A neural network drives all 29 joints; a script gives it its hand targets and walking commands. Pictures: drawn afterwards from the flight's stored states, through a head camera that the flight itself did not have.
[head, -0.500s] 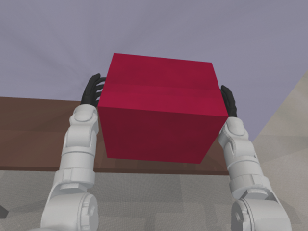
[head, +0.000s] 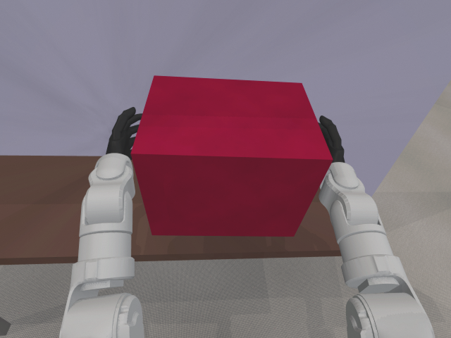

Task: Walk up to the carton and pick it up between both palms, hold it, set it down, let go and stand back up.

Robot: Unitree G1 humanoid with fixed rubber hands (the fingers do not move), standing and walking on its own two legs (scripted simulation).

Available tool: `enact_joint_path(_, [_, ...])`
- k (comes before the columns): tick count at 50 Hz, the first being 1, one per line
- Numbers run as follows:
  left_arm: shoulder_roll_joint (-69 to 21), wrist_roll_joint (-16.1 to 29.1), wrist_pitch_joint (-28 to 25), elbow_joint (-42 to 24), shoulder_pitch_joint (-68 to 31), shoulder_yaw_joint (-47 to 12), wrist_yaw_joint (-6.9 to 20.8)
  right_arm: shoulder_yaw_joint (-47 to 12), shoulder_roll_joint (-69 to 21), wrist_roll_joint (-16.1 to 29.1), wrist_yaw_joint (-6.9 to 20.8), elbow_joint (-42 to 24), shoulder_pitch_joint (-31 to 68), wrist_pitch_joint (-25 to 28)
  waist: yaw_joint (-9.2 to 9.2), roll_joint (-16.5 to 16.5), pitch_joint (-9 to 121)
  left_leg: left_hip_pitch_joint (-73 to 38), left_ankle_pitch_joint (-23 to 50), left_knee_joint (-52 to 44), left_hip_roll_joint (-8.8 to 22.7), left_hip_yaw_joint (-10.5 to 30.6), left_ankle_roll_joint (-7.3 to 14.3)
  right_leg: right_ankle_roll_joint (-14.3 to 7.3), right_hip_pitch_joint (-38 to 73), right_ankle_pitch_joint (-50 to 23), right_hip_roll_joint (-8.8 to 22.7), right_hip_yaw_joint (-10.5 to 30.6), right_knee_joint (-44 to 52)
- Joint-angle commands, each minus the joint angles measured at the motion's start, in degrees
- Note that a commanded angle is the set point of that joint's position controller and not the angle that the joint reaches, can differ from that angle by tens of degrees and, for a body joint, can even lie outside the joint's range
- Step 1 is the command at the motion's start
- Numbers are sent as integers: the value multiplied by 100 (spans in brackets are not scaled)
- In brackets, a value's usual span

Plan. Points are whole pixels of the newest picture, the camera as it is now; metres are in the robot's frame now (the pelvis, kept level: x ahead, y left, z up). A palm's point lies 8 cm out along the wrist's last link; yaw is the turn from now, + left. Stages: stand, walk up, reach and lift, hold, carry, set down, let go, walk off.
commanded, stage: reach and lift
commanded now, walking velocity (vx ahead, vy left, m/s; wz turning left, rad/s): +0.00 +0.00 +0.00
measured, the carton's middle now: (226, 159) +0.39 +0.00 +0.13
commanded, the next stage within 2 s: hold in 0.46 s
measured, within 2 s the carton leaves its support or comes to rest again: neither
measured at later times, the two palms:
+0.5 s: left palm (112, 153) +0.34 +0.18 +0.18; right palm (333, 159) +0.34 -0.18 +0.18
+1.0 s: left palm (105, 146) +0.34 +0.19 +0.20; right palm (332, 149) +0.34 -0.17 +0.20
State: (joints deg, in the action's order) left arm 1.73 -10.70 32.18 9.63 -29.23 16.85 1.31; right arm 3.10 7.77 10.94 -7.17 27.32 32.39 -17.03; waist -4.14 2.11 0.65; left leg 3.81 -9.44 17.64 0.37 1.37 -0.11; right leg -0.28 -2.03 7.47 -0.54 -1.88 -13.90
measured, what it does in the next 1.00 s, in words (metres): stands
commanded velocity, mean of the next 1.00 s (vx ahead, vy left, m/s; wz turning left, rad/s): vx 0.00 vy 0.00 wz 0.00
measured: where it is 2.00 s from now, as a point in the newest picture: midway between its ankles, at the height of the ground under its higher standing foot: outside the picture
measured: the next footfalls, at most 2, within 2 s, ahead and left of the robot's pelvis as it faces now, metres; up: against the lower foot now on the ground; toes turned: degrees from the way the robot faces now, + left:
none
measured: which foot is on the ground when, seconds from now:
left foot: down 0.00-1.00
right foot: down 0.00-1.00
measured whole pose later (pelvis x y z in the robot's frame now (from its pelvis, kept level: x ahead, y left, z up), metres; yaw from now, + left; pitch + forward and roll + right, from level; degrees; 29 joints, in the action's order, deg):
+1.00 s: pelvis -0.01 +0.00 +0.00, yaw +1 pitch -7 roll -1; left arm 2.7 -13.7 38.3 7.8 -33.2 19.4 3.7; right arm 3.7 6.9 12.3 -8.4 27.9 36.6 -21.1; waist -4.5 3.5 0.9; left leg 1.8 -8.7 17.7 0.4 2.2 -0.4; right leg -0.7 0.2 7.1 -0.7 -2.6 -14.0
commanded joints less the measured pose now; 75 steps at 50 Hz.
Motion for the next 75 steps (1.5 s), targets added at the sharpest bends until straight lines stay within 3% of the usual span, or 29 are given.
enact_joint_path(1, [-2858,708,-198,-902,-3400,-2896,889,-2223,-3192,380,631,-1858,3933,320,-77,-211,2314,-449,1440,-53,-372,-170,-205,248,845,-1812,-198,-51,-136])
enact_joint_path(9, [-2976,755,-126,-855,-3656,-3016,844,-1953,-3029,297,749,-1766,4108,275,-183,-448,2371,-791,1421,-28,-281,-108,-330,157,384,-1163,-253,-200,-39])
enact_joint_path(10, [-3048,782,-153,-1070,-3633,-3002,860,-2234,-3178,410,756,-2100,4227,337,-96,-272,2732,-918,1794,48,-298,-105,-296,194,608,-1441,-308,-208,-73])
enact_joint_path(12, [-3031,855,-179,-1418,-3543,-3165,841,-2479,-3151,583,697,-2568,4275,376,-68,-301,3186,-1086,2432,213,-331,-84,-330,225,916,-2095,-342,-168,-154])
enact_joint_path(14, [-2924,835,-117,-1539,-3372,-3167,807,-2569,-3036,686,629,-2615,4120,303,-58,-341,3053,-1171,2681,282,-322,-65,-384,220,939,-2209,-376,-159,-145])
enact_joint_path(16, [-2756,639,50,-1254,-3162,-2921,845,-2410,-2874,618,616,-2202,3876,155,-39,-309,2360,-979,2186,136,-309,-99,-360,207,747,-1673,-355,-155,-21])
enact_joint_path(20, [-2689,291,334,-490,-3377,-2364,1065,-1829,-2833,304,815,-1117,4016,24,23,-221,1263,-232,393,-441,-254,-207,-154,127,298,102,-243,-189,200])
enact_joint_path(22, [-2812,338,286,-394,-3832,-2323,1094,-1657,-2987,179,927,-1058,4465,166,56,-270,1458,-99,115,-534,-239,-245,-91,95,261,341,-205,-191,171])
enact_joint_path(25, [-3039,614,56,-678,-4425,-2647,985,-1758,-3223,253,975,-1498,5054,437,50,-427,2436,-572,832,-261,-275,-253,-131,86,376,-318,-217,-177,60])
enact_joint_path(28, [-3083,727,-57,-743,-4416,-2863,839,-1882,-3226,369,879,-1634,5086,499,25,-530,2829,-944,1419,-6,-283,-224,-237,107,462,-848,-261,-159,9])
enact_joint_path(30, [-2945,587,21,-451,-4096,-2682,840,-1805,-3098,311,824,-1286,4815,381,4,-454,2446,-821,1177,-56,-279,-233,-224,122,446,-629,-252,-153,73])
enact_joint_path(33, [-2742,319,186,78,-3843,-2212,987,-1499,-3020,86,841,-590,4548,207,3,-200,1722,-250,239,-398,-262,-267,-69,137,411,152,-178,-143,197])
enact_joint_path(35, [-2767,323,206,101,-3974,-2101,1082,-1434,-3113,4,871,-629,4646,212,13,-83,1818,-88,114,-489,-286,-290,8,153,528,183,-137,-136,190])
enact_joint_path(40, [-2991,746,20,-823,-4298,-2705,1014,-2124,-3432,510,700,-1900,5102,355,-5,-233,3102,-667,1797,35,-416,-221,-135,258,1180,-1780,-211,-85,-141])
enact_joint_path(42, [-2948,784,53,-1048,-4043,-2845,952,-2333,-3354,674,570,-2135,4872,253,-40,-269,3034,-789,2182,183,-408,-169,-222,277,1281,-2207,-259,-63,-196])
enact_joint_path(45, [-2728,561,273,-923,-3632,-2626,992,-2222,-3123,653,496,-1743,4344,-41,-73,-278,2190,-524,1614,-2,-391,-165,-218,259,1017,-1522,-234,-56,-53])
enact_joint_path(49, [-2681,431,479,-685,-3793,-2357,1158,-1906,-3094,511,664,-1310,4396,-186,-38,-249,1620,-178,669,-351,-330,-198,-121,183,616,-274,-182,-105,127])
enact_joint_path(52, [-2919,670,389,-1124,-4220,-2691,1093,-2056,-3249,637,734,-1826,4810,-58,-26,-420,2325,-514,1227,-179,-327,-166,-190,140,637,-662,-237,-131,36])
enact_joint_path(56, [-3015,858,379,-1624,-4072,-3067,899,-2309,-3127,885,649,-2380,4756,-52,-85,-570,2836,-1117,2212,203,-294,-96,-371,126,686,-1386,-343,-125,-55])
enact_joint_path(59, [-2825,649,570,-1313,-3705,-2813,926,-2067,-2886,749,646,-1868,4324,-270,-137,-517,2112,-816,1544,11,-259,-110,-344,104,475,-721,-321,-131,79])
enact_joint_path(61, [-2710,472,698,-962,-3568,-2505,1033,-1883,-2824,588,725,-1390,4204,-379,-97,-371,1571,-430,820,-261,-228,-136,-246,98,432,-110,-275,-127,168])
enact_joint_path(63, [-2740,473,713,-851,-3745,-2407,1118,-1802,-2941,513,816,-1308,4386,-363,-50,-274,1623,-203,479,-414,-229,-169,-161,95,473,139,-229,-137,176])
enact_joint_path(66, [-2915,652,583,-1105,-4118,-2609,1100,-1989,-3167,612,844,-1783,4843,-210,-34,-342,2356,-485,1094,-213,-285,-178,-167,101,639,-496,-233,-117,59])
enact_joint_path(70, [-2928,829,482,-1592,-4035,-2925,968,-2390,-3198,919,675,-2410,4824,-193,-65,-393,2931,-951,2167,188,-333,-135,-287,168,964,-1702,-301,-81,-110])
enact_joint_path(72, [-2777,759,553,-1565,-3778,-2848,980,-2361,-3083,937,602,-2268,4496,-318,-90,-375,2609,-819,2012,138,-345,-145,-285,193,958,-1663,-289,-56,-88])
enact_joint_path(75, [-2565,533,708,-1155,-3534,-2469,1114,-2141,-2966,763,606,-1784,4235,-493,-61,-242,1875,-361,1159,-169,-337,-194,-187,194,836,-912,-221,-56,43])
